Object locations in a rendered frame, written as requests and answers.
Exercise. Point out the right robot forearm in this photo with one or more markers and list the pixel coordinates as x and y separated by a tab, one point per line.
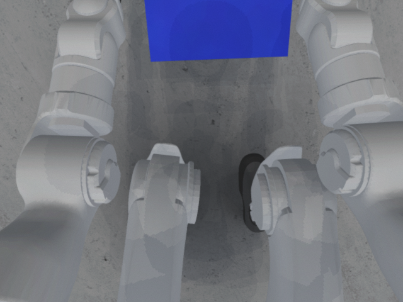
346	64

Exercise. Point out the left robot forearm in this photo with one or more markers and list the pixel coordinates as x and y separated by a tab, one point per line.
83	74

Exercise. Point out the left robot upper arm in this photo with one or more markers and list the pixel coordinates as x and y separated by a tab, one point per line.
62	180

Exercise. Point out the left robot shin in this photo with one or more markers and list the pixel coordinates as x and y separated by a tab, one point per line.
140	172

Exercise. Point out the carton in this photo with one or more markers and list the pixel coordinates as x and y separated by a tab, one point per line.
217	29

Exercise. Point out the robot right thigh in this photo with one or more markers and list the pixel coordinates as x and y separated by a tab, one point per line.
305	263

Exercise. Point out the right robot upper arm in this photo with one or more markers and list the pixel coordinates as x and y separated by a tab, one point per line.
364	164

